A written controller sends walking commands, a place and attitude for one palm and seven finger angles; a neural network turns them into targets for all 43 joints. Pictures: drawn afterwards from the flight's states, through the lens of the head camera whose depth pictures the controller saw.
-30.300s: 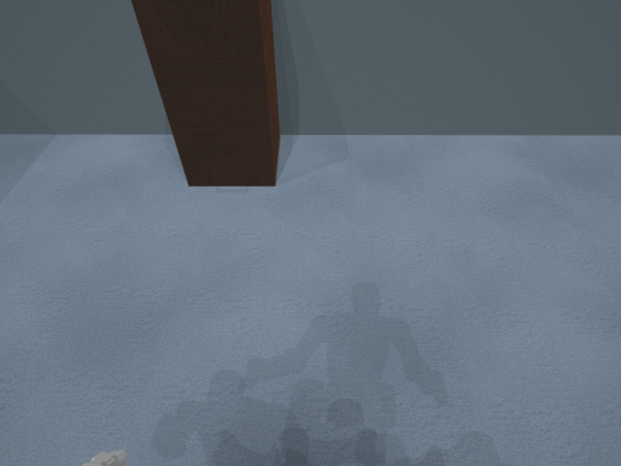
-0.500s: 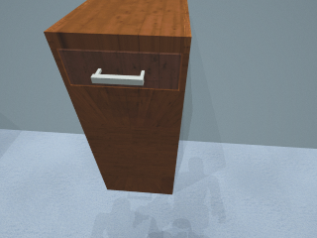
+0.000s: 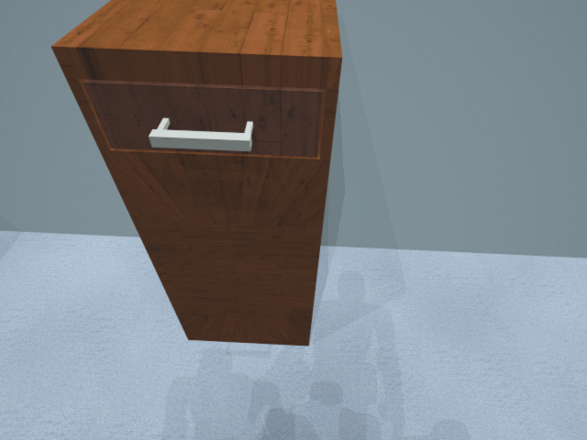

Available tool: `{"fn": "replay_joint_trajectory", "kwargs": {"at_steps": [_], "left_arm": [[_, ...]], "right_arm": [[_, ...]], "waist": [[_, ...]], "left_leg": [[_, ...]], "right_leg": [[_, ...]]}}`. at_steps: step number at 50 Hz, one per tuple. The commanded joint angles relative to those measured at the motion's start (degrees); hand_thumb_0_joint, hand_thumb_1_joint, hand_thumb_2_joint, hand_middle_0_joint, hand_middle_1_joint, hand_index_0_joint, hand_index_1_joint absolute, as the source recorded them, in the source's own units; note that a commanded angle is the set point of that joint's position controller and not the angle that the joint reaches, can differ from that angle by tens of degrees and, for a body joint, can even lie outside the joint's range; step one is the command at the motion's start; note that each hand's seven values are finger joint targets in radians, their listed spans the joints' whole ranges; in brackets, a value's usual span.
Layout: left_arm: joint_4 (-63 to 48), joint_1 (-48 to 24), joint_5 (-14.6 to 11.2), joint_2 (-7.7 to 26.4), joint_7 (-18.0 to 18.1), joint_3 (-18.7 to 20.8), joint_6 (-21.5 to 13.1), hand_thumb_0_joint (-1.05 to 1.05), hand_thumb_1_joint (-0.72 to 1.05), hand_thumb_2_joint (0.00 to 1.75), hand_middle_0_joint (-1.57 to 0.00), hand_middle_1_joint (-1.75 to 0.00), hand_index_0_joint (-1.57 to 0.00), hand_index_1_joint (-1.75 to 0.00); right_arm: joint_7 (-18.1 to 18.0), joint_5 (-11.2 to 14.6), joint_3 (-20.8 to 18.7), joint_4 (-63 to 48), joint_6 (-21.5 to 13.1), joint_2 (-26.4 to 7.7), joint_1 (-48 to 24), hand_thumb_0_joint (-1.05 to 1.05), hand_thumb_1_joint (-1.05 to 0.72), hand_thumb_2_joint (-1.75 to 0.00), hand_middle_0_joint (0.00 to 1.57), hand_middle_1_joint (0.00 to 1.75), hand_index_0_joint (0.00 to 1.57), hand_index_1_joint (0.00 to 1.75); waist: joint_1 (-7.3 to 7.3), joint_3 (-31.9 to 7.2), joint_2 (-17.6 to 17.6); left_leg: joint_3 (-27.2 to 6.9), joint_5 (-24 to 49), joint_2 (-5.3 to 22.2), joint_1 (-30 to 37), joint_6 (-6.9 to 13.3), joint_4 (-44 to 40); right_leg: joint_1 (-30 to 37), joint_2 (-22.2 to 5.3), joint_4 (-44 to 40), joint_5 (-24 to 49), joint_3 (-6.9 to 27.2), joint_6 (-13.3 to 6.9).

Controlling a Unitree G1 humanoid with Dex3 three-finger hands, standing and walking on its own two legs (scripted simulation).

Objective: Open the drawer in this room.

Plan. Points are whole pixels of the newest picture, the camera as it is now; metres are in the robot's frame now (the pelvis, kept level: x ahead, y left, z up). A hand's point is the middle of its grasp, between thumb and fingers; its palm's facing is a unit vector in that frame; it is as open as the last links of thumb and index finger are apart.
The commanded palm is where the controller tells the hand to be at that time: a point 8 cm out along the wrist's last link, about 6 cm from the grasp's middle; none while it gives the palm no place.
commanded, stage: look again from close up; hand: left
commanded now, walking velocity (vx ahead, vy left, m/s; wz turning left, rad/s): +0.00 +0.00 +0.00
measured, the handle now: (204, 132) +0.55 +0.18 +0.14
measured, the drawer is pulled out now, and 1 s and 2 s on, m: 0.00 0.00 0.00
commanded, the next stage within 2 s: raise the hand with hooked fingers in 0.04 s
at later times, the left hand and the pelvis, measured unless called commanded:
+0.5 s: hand (154, 381) +0.20 +0.20 -0.01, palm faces +0.04 -0.30 -0.95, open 8.2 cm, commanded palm +0.14 +0.23 +0.01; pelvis +0.01 -0.01 -0.02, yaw +2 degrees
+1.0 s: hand (107, 314) +0.25 +0.25 +0.07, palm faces +0.05 -0.09 -1.00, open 11.2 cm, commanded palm +0.22 +0.25 +0.13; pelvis +0.05 -0.01 -0.01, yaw +5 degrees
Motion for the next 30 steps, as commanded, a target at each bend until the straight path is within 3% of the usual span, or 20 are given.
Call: {"fn": "replay_joint_trajectory", "kwargs": {"at_steps": [1, 6, 7, 8, 9, 10, 11, 12, 13, 14, 15, 16, 17, 18, 19, 20, 22, 25, 27, 30], "left_arm": [[-1.36, 3.70, 0.05, 4.92, 0.74, 1.32, -1.14, 0.00, 0.90, 0.90, -0.20, -0.30, -0.20, -0.30], [-0.66, 4.97, 0.15, 3.76, 0.85, 1.37, -1.14, 0.00, 0.90, 0.90, -0.20, -0.30, -0.20, -0.30], [1.20, 5.92, 0.89, 5.72, 2.59, 0.70, -1.36, 0.00, 0.90, 0.90, -0.20, -0.30, -0.20, -0.30], [-85.44, -38.98, 7.20, 19.51, 2.54, -2.35, -11.70, 0.00, 0.88, 0.89, -0.20, -0.32, -0.20, -0.32], [-70.87, -14.02, 8.70, 20.30, 8.12, 1.90, -6.98, 0.00, 0.85, 0.88, -0.20, -0.33, -0.20, -0.33], [-65.19, 1.56, 8.60, 9.46, 11.03, -3.77, 1.83, 0.00, 0.83, 0.87, -0.21, -0.34, -0.21, -0.34], [-62.59, 3.91, 10.46, 2.40, 11.16, -9.52, 4.20, 0.00, 0.81, 0.86, -0.21, -0.36, -0.21, -0.36], [-70.02, -0.57, 13.63, 4.68, 11.76, -10.69, 3.63, 0.00, 0.78, 0.85, -0.21, -0.37, -0.21, -0.37], [-70.80, -0.69, 19.08, 7.45, 13.24, -9.95, 3.26, 0.00, 0.76, 0.84, -0.21, -0.39, -0.21, -0.39], [-70.40, 0.38, 24.83, 9.63, 14.63, -9.11, 2.64, 0.00, 0.74, 0.83, -0.21, -0.40, -0.21, -0.40], [-69.61, 0.49, 30.42, 10.83, 15.81, -8.57, 1.98, 0.00, 0.71, 0.82, -0.21, -0.42, -0.21, -0.42], [-67.42, 1.69, 36.44, 12.86, 17.47, -5.92, 1.42, 0.00, 0.69, 0.81, -0.22, -0.43, -0.22, -0.43], [-63.61, 9.63, 41.27, 12.25, 18.63, -4.74, 0.95, 0.00, 0.67, 0.80, -0.22, -0.45, -0.22, -0.45], [-59.40, 16.71, 45.29, 11.77, 19.18, -4.01, 0.20, 0.00, 0.64, 0.79, -0.22, -0.47, -0.22, -0.47], [-58.95, 20.77, 48.22, 11.34, 19.12, -3.45, -0.85, 0.00, 0.62, 0.78, -0.22, -0.48, -0.22, -0.48], [-57.50, 23.40, 50.69, 13.45, 18.92, 0.09, -2.01, 0.00, 0.60, 0.77, -0.22, -0.50, -0.22, -0.50], [-64.70, 18.28, 54.36, 15.32, 18.80, 1.48, -4.18, 0.00, 0.55, 0.75, -0.22, -0.53, -0.22, -0.53], [-73.10, 15.95, 58.24, 19.03, 20.28, 5.29, -6.08, 0.00, 0.48, 0.72, -0.23, -0.57, -0.23, -0.57], [-77.67, 10.31, 59.72, 20.61, 21.60, 6.12, -6.31, 0.00, 0.43, 0.70, -0.23, -0.60, -0.23, -0.60], [-85.32, -4.52, 60.32, 25.07, 22.59, 7.37, -7.47, 0.00, 0.36, 0.67, -0.24, -0.64, -0.24, -0.64]], "right_arm": [[-0.37, -0.12, -1.24, -1.66, -0.92, -5.01, 2.57, 0.00, -0.90, -0.90, 0.20, 0.30, 0.20, 0.30], [-0.51, -0.10, -1.35, -1.13, -0.82, -4.10, 3.29, 0.00, -0.90, -0.90, 0.20, 0.30, 0.20, 0.30], [-0.29, -0.28, -0.59, -5.41, -2.09, -5.88, -1.51, 0.00, -0.90, -0.90, 0.20, 0.30, 0.20, 0.30], [-3.40, 4.00, 1.52, -27.39, -10.03, -13.65, -3.66, 0.00, -0.90, -0.90, 0.20, 0.30, 0.20, 0.30], [-5.82, 4.06, 0.18, -24.14, -16.51, -12.29, -9.08, 0.00, -0.90, -0.90, 0.20, 0.30, 0.20, 0.30], [-5.80, 5.43, -0.31, -24.60, -19.17, -8.58, -8.25, 0.00, -0.90, -0.90, 0.20, 0.30, 0.20, 0.30], [-6.10, 5.96, -0.22, -22.71, -20.57, -8.34, -5.81, 0.00, -0.90, -0.90, 0.20, 0.30, 0.20, 0.30], [-5.90, 5.47, -0.78, -25.89, -22.17, -10.35, -7.88, 0.00, -0.90, -0.90, 0.20, 0.30, 0.20, 0.30], [-5.61, 3.79, -0.71, -27.02, -22.79, -11.99, -8.45, 0.00, -0.90, -0.90, 0.20, 0.30, 0.20, 0.30], [-5.33, 2.27, -0.84, -28.36, -22.45, -12.75, -8.36, 0.00, -0.90, -0.90, 0.20, 0.30, 0.20, 0.30], [-4.64, 1.10, -1.51, -30.86, -21.67, -13.25, -8.81, 0.00, -0.90, -0.90, 0.20, 0.30, 0.20, 0.30], [-3.83, -0.16, -2.54, -33.02, -19.90, -13.07, -9.52, 0.00, -0.90, -0.90, 0.20, 0.30, 0.20, 0.30], [-2.79, -1.44, -3.36, -35.49, -17.65, -12.94, -11.39, 0.00, -0.90, -0.90, 0.20, 0.30, 0.20, 0.30], [-1.51, -2.02, -3.65, -36.96, -14.79, -12.69, -12.48, 0.00, -0.90, -0.90, 0.20, 0.30, 0.20, 0.30], [-0.39, -2.40, -3.67, -38.93, -11.50, -12.58, -14.08, 0.00, -0.90, -0.90, 0.20, 0.30, 0.20, 0.30], [0.77, -2.04, -3.96, -39.40, -8.26, -12.27, -14.96, 0.00, -0.90, -0.90, 0.20, 0.30, 0.20, 0.30], [2.07, -1.44, -3.15, -42.76, -2.85, -11.63, -18.86, 0.00, -0.90, -0.90, 0.20, 0.30, 0.20, 0.30], [3.20, -1.96, -2.94, -44.26, 0.58, -10.74, -20.89, 0.00, -0.90, -0.90, 0.20, 0.30, 0.20, 0.30], [3.28, -2.87, -3.04, -44.67, 1.52, -10.39, -20.28, 0.00, -0.90, -0.90, 0.20, 0.30, 0.20, 0.30], [2.67, -4.59, -3.11, -44.70, 2.79, -10.70, -19.82, 0.00, -0.90, -0.90, 0.20, 0.30, 0.20, 0.30]], "waist": [[0.24, 3.15, 0.20], [0.19, 3.50, -0.41], [1.78, 4.32, -0.60], [-3.43, -24.68, 15.45], [2.55, -21.27, 19.19], [1.52, -9.38, 15.14], [0.22, -4.88, 9.69], [-0.88, 1.60, 6.03], [-1.71, 1.93, 1.65], [-1.86, 2.14, -3.99], [-1.48, 1.47, -3.81], [-0.51, -1.27, -6.24], [2.50, -0.15, -8.25], [4.24, 2.10, -11.93], [5.75, 2.45, -14.11], [7.62, 1.28, -15.97], [8.61, -2.13, -14.37], [10.25, -7.74, -2.33], [8.60, -12.26, 3.00], [4.70, -16.27, 1.74]], "left_leg": [[-7.19, -4.88, 5.88, -6.54, -0.67, -8.26], [-7.18, -5.69, 5.82, -6.48, -0.59, -8.28], [-4.97, 3.15, 7.77, -8.90, -1.80, 1.30], [-7.05, 0.30, 1.16, 5.57, -0.05, -6.20], [-8.36, -6.68, 2.90, 2.99, -1.61, -7.85], [-10.10, -16.09, 3.39, -6.52, -3.12, -10.74], [-7.56, -15.19, 1.77, -8.08, -1.73, -7.67], [-9.59, -16.15, 1.51, -10.08, -1.30, -5.98], [-11.54, -19.59, 1.26, -11.91, -0.83, -4.62], [-12.39, -20.24, 0.65, -13.68, -0.63, -2.32], [-12.02, -19.01, -0.53, -14.71, -0.64, 0.07], [-11.19, -18.01, -1.66, -14.91, -1.05, 2.06], [-9.46, -16.97, -2.67, -16.42, -1.34, 3.58], [-8.15, -15.11, -3.33, -18.80, -1.46, 4.96], [-7.21, -12.65, -3.73, -20.05, -1.46, 6.06], [-6.97, -9.34, -3.79, -20.67, -1.46, 6.50], [-6.03, -8.06, -3.80, -21.23, -1.38, 5.33], [-6.07, -0.35, -3.29, -16.97, -1.24, 6.87], [-6.31, 2.57, -2.98, -13.17, -0.94, 9.09], [-8.00, 2.94, -3.51, -7.05, -0.15, 13.74]], "right_leg": [[1.79, -3.82, -5.21, -4.36, 5.26, -0.86], [0.97, -3.53, -5.29, -5.02, 5.31, -0.80], [0.35, -5.44, 0.63, 6.94, 5.37, -1.71], [8.04, 2.54, 5.00, -1.02, 6.61, -2.26], [2.21, 2.79, 9.44, -8.34, 2.21, -3.92], [-3.04, 3.24, 10.78, -11.73, -0.39, -2.47], [-4.36, 3.73, 8.03, -9.26, -0.13, -1.80], [-7.81, 3.89, 6.59, -11.37, 1.58, -1.96], [-10.26, 3.82, 5.81, -15.64, 2.92, -1.98], [-13.08, 4.34, 6.19, -19.48, 4.24, -2.24], [-14.10, 4.30, 6.35, -21.32, 5.64, -2.44], [-14.95, 4.58, 5.35, -25.88, 7.87, -2.83], [-14.92, 4.59, 3.69, -29.87, 9.52, -3.38], [-15.43, 4.74, 2.22, -32.12, 11.81, -3.98], [-14.15, 4.41, 1.11, -30.89, 14.20, -4.50], [-11.17, 4.09, 0.74, -26.57, 16.36, -4.96], [-7.70, 3.72, 3.21, -22.60, 15.73, -5.02], [-5.82, 4.61, 8.79, -9.34, 14.10, -5.95], [-7.80, 5.12, 10.23, -4.19, 15.12, -6.04], [-12.92, 4.53, 8.84, -5.36, 18.25, -5.22]]}}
